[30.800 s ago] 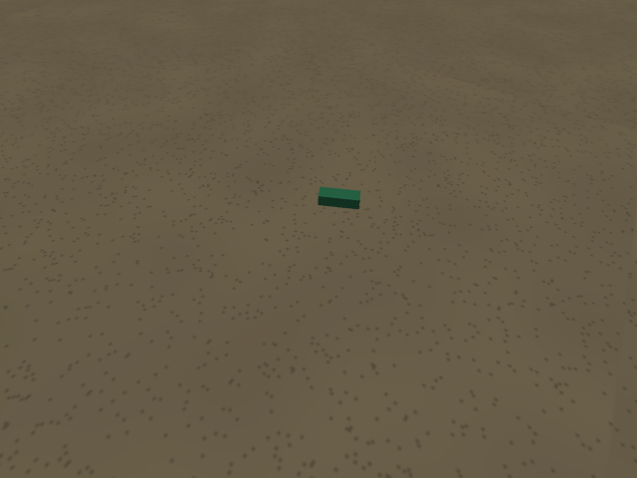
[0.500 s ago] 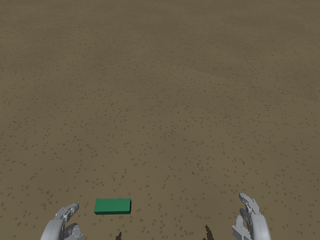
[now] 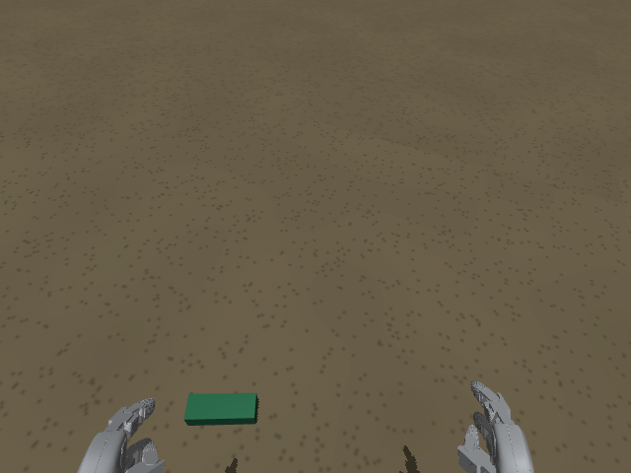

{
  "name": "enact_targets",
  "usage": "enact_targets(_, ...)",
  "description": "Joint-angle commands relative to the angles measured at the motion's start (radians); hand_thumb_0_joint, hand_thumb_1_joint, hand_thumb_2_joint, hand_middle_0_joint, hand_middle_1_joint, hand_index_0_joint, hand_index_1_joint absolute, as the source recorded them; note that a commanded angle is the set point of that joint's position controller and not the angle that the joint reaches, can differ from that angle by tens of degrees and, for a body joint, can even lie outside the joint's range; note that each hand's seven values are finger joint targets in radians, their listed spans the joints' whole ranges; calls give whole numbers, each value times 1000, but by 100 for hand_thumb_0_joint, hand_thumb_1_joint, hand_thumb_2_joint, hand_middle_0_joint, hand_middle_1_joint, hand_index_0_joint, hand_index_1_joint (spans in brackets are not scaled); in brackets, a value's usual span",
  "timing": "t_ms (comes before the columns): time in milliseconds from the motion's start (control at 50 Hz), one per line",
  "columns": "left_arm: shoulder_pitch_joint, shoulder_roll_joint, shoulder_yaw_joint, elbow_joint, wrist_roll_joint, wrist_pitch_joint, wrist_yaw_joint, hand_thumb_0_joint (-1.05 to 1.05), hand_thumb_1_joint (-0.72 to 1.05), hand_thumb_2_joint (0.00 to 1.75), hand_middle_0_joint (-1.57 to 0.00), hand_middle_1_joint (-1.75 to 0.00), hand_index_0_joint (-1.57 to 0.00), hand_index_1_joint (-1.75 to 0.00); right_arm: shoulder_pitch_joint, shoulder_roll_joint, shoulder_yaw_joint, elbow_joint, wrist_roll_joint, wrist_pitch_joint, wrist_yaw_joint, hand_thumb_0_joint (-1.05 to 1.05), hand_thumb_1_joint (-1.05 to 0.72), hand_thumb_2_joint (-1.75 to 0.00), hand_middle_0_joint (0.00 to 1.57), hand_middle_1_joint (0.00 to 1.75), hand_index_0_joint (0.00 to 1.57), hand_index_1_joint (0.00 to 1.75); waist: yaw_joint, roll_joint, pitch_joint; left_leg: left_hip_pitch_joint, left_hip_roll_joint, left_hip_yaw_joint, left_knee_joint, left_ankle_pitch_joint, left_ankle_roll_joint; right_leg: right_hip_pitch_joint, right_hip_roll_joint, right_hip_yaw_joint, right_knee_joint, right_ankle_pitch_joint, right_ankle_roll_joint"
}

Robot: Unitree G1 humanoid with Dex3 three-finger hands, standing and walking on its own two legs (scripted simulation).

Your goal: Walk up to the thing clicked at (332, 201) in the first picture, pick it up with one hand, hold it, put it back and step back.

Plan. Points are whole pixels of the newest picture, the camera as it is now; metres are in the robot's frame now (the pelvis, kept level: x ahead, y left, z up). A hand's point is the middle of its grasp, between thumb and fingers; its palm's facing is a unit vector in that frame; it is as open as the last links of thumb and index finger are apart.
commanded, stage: home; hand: left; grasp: from above
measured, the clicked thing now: (222, 409) +0.44 +0.23 -0.69
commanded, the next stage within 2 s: stand in 0.22 s
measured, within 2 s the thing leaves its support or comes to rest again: neither
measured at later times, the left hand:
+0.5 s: hand out of the picture +0.14 +0.22 -0.09, palm faces +0.03 -0.95 -0.32, open 7.4 cm
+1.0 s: hand out of the picture +0.01 +0.23 -0.10, palm faces +0.07 -0.94 -0.34, open 7.4 cm
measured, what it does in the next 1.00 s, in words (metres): rises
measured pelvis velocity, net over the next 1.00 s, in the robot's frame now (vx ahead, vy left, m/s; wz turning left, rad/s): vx -0.01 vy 0.00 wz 0.02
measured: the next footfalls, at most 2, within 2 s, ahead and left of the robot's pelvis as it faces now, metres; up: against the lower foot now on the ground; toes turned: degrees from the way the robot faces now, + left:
none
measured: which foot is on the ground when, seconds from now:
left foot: down 0.00-1.00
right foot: down 0.00-1.00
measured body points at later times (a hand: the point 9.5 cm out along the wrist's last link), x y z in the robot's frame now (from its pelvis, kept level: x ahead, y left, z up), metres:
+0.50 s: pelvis -0.01 +0.00 +0.02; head +0.01 +0.01 +0.47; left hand +0.14 +0.27 -0.07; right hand +0.13 -0.26 -0.09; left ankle +0.00 +0.13 -0.68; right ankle +0.01 -0.13 -0.68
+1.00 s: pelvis -0.01 +0.00 +0.06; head -0.02 -0.01 +0.51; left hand +0.01 +0.28 -0.08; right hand +0.07 -0.27 -0.08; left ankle +0.00 +0.13 -0.68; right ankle +0.01 -0.13 -0.68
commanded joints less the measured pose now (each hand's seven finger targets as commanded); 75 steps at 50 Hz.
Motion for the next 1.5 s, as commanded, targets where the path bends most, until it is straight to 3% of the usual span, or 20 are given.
enact_targets(0,-16,103,58,-182,7,-42,3,0,90,90,-20,-30,-20,-30,-66,-123,-51,-156,4,-53,-11,0,-90,-90,20,30,20,30,-1,5,-51,53,-36,17,-172,180,31,55,32,-6,-154,141,-14)
enact_targets(40,-44,127,71,-237,8,-47,5,0,90,90,-20,-30,-20,-30,-68,-128,-55,-159,6,-52,-11,0,-90,-90,20,30,20,30,7,24,-75,64,-33,14,-176,187,28,64,32,-7,-147,143,-18)
enact_targets(120,-14,104,53,-200,6,-43,4,0,90,90,-20,-30,-20,-30,-63,-123,-51,-161,6,-47,-9,0,-90,-90,20,30,20,30,2,18,-84,72,-28,4,-173,230,24,64,37,-14,-132,173,-19)
enact_targets(280,-32,113,60,-217,5,-47,6,0,90,90,-20,-30,-20,-30,-72,-128,-54,-171,7,-49,-9,0,-90,-90,20,30,20,30,6,8,-56,47,-29,3,-180,169,27,52,36,-13,-142,125,-18)
enact_targets(300,-310,180,61,134,122,-257,41,0,90,90,-20,-30,-20,-30,-137,-242,-97,71,-114,69,51,0,-90,-90,20,30,20,30,74,-62,161,73,-1,-38,-245,371,71,245,-44,56,-178,132,-46)
enact_targets(320,-219,201,76,331,135,-325,36,0,90,90,-20,-30,-20,-30,-131,-248,-106,90,-114,112,82,0,-90,-90,20,30,20,30,74,-128,66,129,-12,-1,-223,392,81,281,-68,136,-223,152,-81)
enact_targets(340,-206,208,70,367,126,-357,28,0,90,90,-20,-30,-20,-30,-127,-253,-111,64,-124,135,98,0,-90,-90,20,30,20,30,58,-113,66,165,-14,-19,-229,364,86,231,-65,161,-248,161,-100)
enact_targets(360,-212,234,61,416,131,-383,25,0,90,90,-20,-30,-20,-30,-134,-248,-111,77,-106,145,117,0,-90,-90,20,30,20,30,62,-84,39,214,-17,-24,-244,355,86,278,-74,158,-237,205,-95)
enact_targets(380,-245,225,59,455,131,-398,19,0,90,90,-20,-30,-20,-30,-117,-229,-107,112,-82,149,136,0,-90,-90,20,30,20,30,56,-62,17,247,-19,-13,-263,351,82,300,-88,162,-229,260,-87)
enact_targets(420,-286,213,62,547,113,-401,13,0,90,90,-20,-30,-20,-30,-129,-218,-104,143,-57,159,160,0,-90,-90,20,30,20,30,68,-82,47,268,-22,-12,-300,292,79,292,-87,144,-273,205,-68)
enact_targets(460,-314,205,59,635,108,-415,16,0,90,90,-20,-30,-20,-30,-138,-215,-112,183,-53,169,170,0,-90,-90,20,30,20,30,70,-60,42,312,-6,-35,-339,327,80,304,-83,124,-281,216,-54)
enact_targets(520,-318,187,57,758,106,-433,16,0,90,90,-20,-30,-20,-30,-157,-231,-114,231,-60,185,171,0,-90,-90,20,30,20,30,80,19,98,301,26,-91,-451,267,83,343,-57,77,-306,174,-32)
enact_targets(560,-333,186,56,823,104,-443,13,0,90,90,-20,-30,-20,-30,-156,-234,-112,258,-59,193,167,0,-90,-90,20,30,20,30,72,41,119,325,42,-112,-511,282,81,366,-50,67,-327,204,-25)
enact_targets(600,-311,192,56,891,103,-453,13,0,90,90,-20,-30,-20,-30,-162,-234,-113,288,-53,198,164,0,-90,-90,20,30,20,30,79,7,103,379,37,-96,-505,357,73,409,-64,73,-378,257,-29)
enact_targets(720,-324,220,51,1034,91,-463,20,0,90,90,-20,-30,-20,-30,-143,-244,-106,379,-39,218,155,0,-90,-90,20,30,20,30,58,-30,135,478,33,-66,-563,436,56,480,-94,92,-495,349,-33)
enact_targets(800,-338,232,45,1102,91,-461,22,0,90,90,-20,-30,-20,-30,-149,-248,-103,422,-33,231,152,0,-90,-90,20,30,20,30,54,-30,175,493,40,-67,-625,375,52,498,-97,91,-555,288,-26)
enact_targets(880,-333,241,40,1160,92,-458,19,0,90,90,-20,-30,-20,-30,-152,-256,-100,453,-31,240,154,0,-90,-90,20,30,20,30,56,-24,229,458,43,-81,-690,244,47,508,-90,87,-593,226,-19)
enact_targets(1140,-366,266,39,1223,89,-466,13,0,90,90,-20,-30,-20,-30,-150,-254,-91,506,-29,247,164,0,-90,-90,20,30,20,30,56,-52,248,478,41,-67,-691,255,42,500,-108,114,-678,132,-18)
enact_targets(1240,-380,272,42,1230,82,-467,10,0,90,90,-20,-30,-20,-30,-151,-260,-85,513,-29,239,163,0,-90,-90,20,30,20,30,58,-27,213,479,54,-71,-708,313,41,553,-112,110,-659,231,-23)
enact_targets(1480,-413,273,39,1244,78,-467,5,0,90,90,-20,-30,-20,-30,-163,-280,-72,531,-24,235,158,0,-90,-90,20,30,20,30,54,-32,183,518,68,-65,-716,414,40,586,-115,96,-653,347,-21)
